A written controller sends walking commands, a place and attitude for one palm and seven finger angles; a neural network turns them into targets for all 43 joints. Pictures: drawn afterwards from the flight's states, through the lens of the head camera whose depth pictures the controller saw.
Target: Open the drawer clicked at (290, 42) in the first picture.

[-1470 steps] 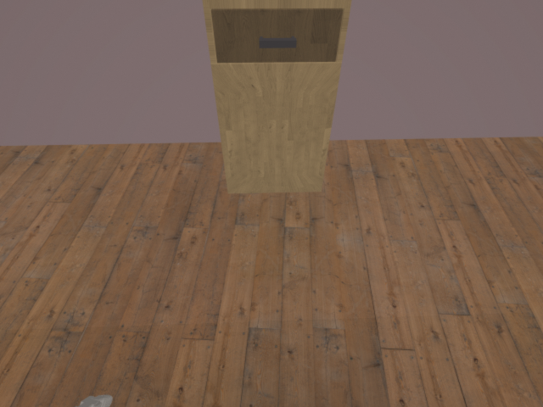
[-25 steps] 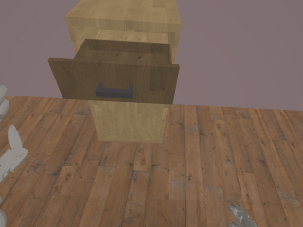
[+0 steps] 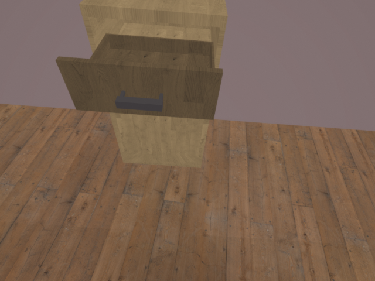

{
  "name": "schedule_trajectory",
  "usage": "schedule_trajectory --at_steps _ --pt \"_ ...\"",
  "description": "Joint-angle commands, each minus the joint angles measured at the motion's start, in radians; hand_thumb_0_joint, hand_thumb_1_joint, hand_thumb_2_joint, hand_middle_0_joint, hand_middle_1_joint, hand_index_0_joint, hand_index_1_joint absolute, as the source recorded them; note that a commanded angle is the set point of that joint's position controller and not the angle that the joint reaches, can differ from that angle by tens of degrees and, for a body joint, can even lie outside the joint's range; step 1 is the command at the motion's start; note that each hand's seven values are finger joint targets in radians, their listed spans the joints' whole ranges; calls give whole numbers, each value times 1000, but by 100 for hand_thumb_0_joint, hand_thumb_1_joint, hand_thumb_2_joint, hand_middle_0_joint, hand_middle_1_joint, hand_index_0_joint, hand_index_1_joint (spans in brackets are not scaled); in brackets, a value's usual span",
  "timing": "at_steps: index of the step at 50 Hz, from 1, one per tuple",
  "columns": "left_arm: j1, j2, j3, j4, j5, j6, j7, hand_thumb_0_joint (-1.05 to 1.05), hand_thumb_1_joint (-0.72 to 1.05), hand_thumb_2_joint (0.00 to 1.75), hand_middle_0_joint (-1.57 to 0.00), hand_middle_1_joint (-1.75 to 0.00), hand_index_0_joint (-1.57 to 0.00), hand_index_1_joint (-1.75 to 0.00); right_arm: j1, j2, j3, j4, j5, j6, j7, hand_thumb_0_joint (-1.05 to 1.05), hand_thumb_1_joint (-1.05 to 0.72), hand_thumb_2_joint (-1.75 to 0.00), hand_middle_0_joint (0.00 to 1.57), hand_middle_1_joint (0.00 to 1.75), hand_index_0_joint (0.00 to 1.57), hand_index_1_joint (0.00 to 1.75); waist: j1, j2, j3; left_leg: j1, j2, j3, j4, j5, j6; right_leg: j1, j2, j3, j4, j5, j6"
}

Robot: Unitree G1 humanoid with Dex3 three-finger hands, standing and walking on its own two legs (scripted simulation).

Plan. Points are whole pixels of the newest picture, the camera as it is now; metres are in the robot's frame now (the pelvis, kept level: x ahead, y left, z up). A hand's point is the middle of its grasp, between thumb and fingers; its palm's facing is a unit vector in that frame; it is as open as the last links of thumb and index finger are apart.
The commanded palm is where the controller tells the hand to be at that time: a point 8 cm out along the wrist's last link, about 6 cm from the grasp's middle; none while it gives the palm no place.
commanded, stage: let the arm hang, fingers relaxed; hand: left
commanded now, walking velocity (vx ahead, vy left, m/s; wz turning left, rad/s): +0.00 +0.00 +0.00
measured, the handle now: (141, 99) +0.58 +0.16 +0.04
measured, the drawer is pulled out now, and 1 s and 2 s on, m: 0.28 0.28 0.28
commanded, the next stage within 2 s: look to check the result in 0.78 s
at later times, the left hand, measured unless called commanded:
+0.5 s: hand out of the picture +0.02 +0.18 -0.15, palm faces +0.02 -0.98 -0.19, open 7.4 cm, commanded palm none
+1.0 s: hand out of the picture +0.03 +0.19 -0.16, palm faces +0.00 -0.99 -0.17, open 7.4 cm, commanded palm none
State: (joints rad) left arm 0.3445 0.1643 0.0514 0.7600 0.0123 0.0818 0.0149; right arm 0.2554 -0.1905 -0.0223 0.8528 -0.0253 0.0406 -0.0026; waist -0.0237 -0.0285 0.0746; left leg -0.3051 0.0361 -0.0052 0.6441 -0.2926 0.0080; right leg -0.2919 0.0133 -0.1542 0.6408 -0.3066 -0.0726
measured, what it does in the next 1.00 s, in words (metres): stands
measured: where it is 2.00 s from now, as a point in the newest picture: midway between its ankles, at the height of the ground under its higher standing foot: outside the picture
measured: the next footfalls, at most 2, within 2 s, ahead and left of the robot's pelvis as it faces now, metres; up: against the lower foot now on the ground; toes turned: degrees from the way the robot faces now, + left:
none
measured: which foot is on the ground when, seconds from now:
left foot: down 0.00-1.00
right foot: down 0.00-1.00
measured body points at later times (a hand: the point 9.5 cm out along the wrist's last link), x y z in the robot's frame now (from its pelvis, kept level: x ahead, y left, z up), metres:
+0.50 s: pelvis +0.02 +0.02 +0.02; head +0.02 +0.00 +0.47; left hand +0.02 +0.23 -0.13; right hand -0.01 -0.18 -0.15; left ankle +0.04 +0.13 -0.72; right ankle +0.03 -0.07 -0.72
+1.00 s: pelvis +0.03 +0.03 +0.02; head +0.04 +0.03 +0.47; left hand +0.03 +0.25 -0.14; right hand +0.00 -0.17 -0.14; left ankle +0.04 +0.13 -0.72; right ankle +0.03 -0.07 -0.72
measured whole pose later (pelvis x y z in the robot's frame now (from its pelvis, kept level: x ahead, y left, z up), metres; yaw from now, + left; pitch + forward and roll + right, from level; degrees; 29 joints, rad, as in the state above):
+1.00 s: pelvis +0.03 +0.03 +0.02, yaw -3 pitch -2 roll +0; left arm 0.29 0.12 0.02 1.13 0.01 0.01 0.03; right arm 0.29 -0.11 -0.01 1.13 -0.01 0.01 -0.04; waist -0.01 0.01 0.06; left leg -0.16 0.00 0.07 0.42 -0.23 0.03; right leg -0.16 0.00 -0.07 0.41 -0.21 -0.02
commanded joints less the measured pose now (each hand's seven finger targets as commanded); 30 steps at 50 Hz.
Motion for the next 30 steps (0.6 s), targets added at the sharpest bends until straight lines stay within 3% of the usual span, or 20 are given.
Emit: schedule_trajectory --at_steps 1,2,3,6,9,10,12,15,19,21,25,30 --pt "18 99 23 -7 8 -54 -5 0 90 90 -20 -30 -20 -30 -23 -167 -26 -36 -21 -17 -26 0 -90 -90 20 30 20 30 42 304 -52 -179 184 -289 -415 -381 126 124 -28 135 -110 -88 48" --pt "21 111 22 43 12 -52 -9 0 90 90 -20 -30 -20 -30 -41 -151 -25 -19 -16 -19 -29 0 -90 -90 20 30 20 30 52 355 -34 -181 137 -228 -421 -362 100 135 -28 129 -115 -56 40" --pt "29 115 17 77 8 -56 -11 0 90 90 -20 -30 -20 -30 -34 -132 -20 -6 -9 -22 -32 0 -90 -90 20 30 20 30 53 347 -38 -151 115 -184 -403 -299 81 146 -34 134 -142 -17 37" --pt "36 116 1 160 3 -76 -8 0 90 90 -20 -30 -20 -30 27 -80 -9 45 7 -30 -36 0 -90 -90 20 30 20 30 39 170 -73 -22 63 -80 -288 -59 45 153 -86 189 -290 82 25" --pt "12 125 -5 220 0 -88 0 0 90 90 -20 -30 -20 -30 107 -53 -6 105 11 -24 -34 0 -90 -90 20 30 20 30 9 -4 -74 80 24 -18 -197 22 21 84 -154 258 -401 -47 7" --pt "5 118 -9 238 0 -91 4 0 90 90 -20 -30 -20 -30 118 -44 -6 122 11 -21 -33 0 -90 -90 20 30 20 30 2 -47 -47 118 26 -12 -194 38 19 35 -153 261 -429 -81 5" --pt "-2 106 -14 266 -1 -88 8 0 90 90 -20 -30 -20 -30 140 -34 -1 157 9 -20 -33 0 -90 -90 20 30 20 30 -4 -36 3 127 32 -18 -211 61 21 -13 -148 247 -435 -99 6" --pt "21 93 -17 306 -2 -88 15 0 90 90 -20 -30 -20 -30 142 -23 4 193 10 -21 -35 0 -90 -90 20 30 20 30 7 -30 50 112 44 -19 -247 73 21 -15 -127 229 -429 -83 21" --pt "23 79 -17 332 -5 -87 20 0 90 90 -20 -30 -20 -30 149 -11 8 223 7 -29 -38 0 -90 -90 20 30 20 30 15 -13 48 76 51 -22 -282 78 20 45 -117 208 -387 -9 23" --pt "25 73 -16 335 -5 -86 23 0 90 90 -20 -30 -20 -30 143 -3 8 233 7 -33 -39 0 -90 -90 20 30 20 30 18 23 38 75 53 -26 -298 71 23 60 -111 204 -373 9 23" --pt "19 63 -14 338 -5 -86 25 0 90 90 -20 -30 -20 -30 139 7 6 247 8 -38 -41 0 -90 -90 20 30 20 30 28 7 37 63 57 -30 -310 79 22 84 -103 192 -345 54 23" --pt "10 54 -11 336 -5 -86 28 0 90 90 -20 -30 -20 -30 141 23 3 256 10 -44 -45 0 -90 -90 20 30 20 30 31 51 12 65 63 -35 -310 122 25 119 -101 186 -316 127 22"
